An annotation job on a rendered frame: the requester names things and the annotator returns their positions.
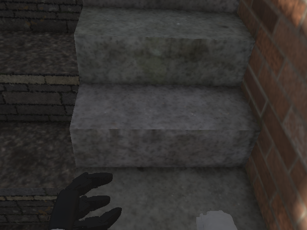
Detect robot left hand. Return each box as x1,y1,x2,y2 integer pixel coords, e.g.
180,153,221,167
47,172,122,230

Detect right robot thigh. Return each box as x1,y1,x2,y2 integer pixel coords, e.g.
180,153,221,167
196,210,237,230

